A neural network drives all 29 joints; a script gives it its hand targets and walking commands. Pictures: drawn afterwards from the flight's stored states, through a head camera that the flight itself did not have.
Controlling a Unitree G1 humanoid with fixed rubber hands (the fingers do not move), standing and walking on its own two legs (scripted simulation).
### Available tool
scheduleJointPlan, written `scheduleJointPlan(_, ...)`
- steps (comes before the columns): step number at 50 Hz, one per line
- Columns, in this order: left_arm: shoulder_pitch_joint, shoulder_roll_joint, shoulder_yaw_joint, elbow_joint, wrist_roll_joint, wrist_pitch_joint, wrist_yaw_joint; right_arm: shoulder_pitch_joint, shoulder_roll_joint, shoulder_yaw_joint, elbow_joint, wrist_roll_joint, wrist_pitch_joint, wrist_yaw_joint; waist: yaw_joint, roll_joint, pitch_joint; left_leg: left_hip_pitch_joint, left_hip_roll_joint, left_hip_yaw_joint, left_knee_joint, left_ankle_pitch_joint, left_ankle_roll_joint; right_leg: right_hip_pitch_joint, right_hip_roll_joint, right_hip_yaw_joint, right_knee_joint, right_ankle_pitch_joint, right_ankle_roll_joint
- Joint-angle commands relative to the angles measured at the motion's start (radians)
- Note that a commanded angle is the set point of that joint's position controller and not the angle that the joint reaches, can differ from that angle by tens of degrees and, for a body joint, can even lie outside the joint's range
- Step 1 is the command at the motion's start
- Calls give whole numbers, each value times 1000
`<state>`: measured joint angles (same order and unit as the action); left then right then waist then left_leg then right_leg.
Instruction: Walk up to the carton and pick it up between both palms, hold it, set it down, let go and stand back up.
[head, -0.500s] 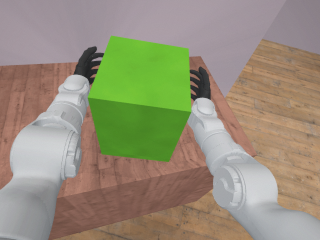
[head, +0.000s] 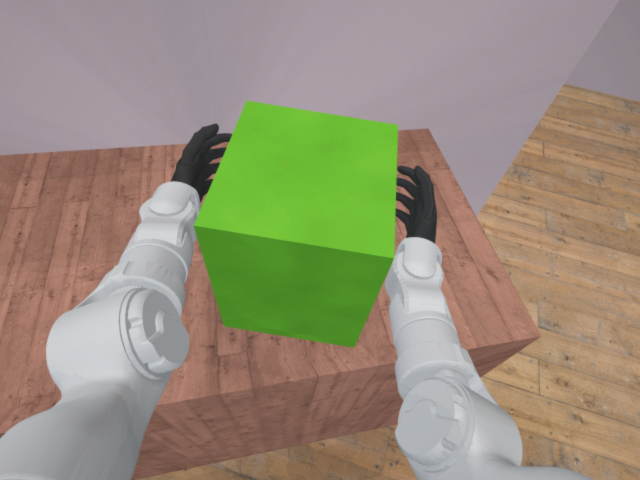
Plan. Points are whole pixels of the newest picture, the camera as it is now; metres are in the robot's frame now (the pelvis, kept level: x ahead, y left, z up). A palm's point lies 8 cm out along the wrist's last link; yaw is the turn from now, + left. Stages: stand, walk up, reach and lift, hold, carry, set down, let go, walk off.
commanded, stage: reach and lift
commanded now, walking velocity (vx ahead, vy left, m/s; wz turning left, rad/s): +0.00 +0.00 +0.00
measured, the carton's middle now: (304, 233) +0.44 -0.02 +0.03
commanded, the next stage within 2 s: none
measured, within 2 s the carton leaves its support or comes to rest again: leaves its support in 1.98 s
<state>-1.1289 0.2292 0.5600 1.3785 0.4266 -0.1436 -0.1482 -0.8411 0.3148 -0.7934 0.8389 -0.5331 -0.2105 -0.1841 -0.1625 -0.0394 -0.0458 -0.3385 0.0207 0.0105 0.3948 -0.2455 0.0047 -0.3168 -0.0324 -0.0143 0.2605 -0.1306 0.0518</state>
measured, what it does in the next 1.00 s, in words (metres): stands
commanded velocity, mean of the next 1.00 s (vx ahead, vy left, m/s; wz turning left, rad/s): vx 0.00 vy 0.00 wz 0.00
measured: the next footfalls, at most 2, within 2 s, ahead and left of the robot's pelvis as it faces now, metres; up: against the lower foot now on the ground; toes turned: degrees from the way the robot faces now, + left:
none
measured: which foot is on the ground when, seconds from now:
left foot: down 0.00-1.00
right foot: down 0.00-1.00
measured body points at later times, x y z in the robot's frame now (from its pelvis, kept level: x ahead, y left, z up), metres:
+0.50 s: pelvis +0.00 +0.00 +0.00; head +0.08 +0.04 +0.44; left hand +0.50 +0.12 +0.09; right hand +0.40 -0.17 +0.08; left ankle -0.04 +0.11 -0.75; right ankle -0.02 -0.16 -0.75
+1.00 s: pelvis +0.00 +0.00 +0.00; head +0.08 +0.04 +0.44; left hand +0.50 +0.12 +0.09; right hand +0.40 -0.17 +0.08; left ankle -0.04 +0.11 -0.75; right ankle -0.02 -0.15 -0.75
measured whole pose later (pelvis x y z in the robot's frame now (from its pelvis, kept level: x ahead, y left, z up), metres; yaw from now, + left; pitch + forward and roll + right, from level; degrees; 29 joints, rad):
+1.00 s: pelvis +0.00 +0.00 +0.00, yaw +0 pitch +10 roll -2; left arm -1.10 0.17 0.56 1.22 0.49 -0.06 -0.18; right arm -0.81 0.28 -0.74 0.89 -0.46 -0.30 -0.21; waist -0.14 -0.07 -0.02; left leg -0.30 0.03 0.01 0.34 -0.22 0.00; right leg -0.26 -0.03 -0.02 0.18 -0.09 0.05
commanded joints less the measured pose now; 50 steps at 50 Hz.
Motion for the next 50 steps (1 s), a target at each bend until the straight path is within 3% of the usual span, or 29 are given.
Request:
scheduleJointPlan(1,-421,-526,-99,-13,51,-17,-117,-407,456,316,147,-53,-23,126,15,133,-435,151,-25,103,11,545,-63,333,68,-92,98,484,-9)
scheduleJointPlan(7,-383,-527,-97,-51,73,17,-121,-383,452,333,134,-37,-34,110,26,123,-405,98,-38,116,-24,465,-42,410,55,-82,95,519,-5)
scheduleJointPlan(19,-352,-557,-106,-102,96,58,-114,-379,427,330,121,-23,-58,99,44,128,-409,132,-33,122,-40,478,-47,383,62,-99,62,449,-10)
scheduleJointPlan(29,-344,-566,-115,-101,97,67,-108,-385,404,318,137,-22,-71,95,43,137,-388,167,-28,119,-31,518,-59,341,68,-107,41,416,-14)
scheduleJointPlan(50,-324,-588,-157,-102,78,69,-101,-380,391,352,157,11,-102,69,35,135,-406,140,-26,109,-48,478,-55,345,64,-105,21,443,-17)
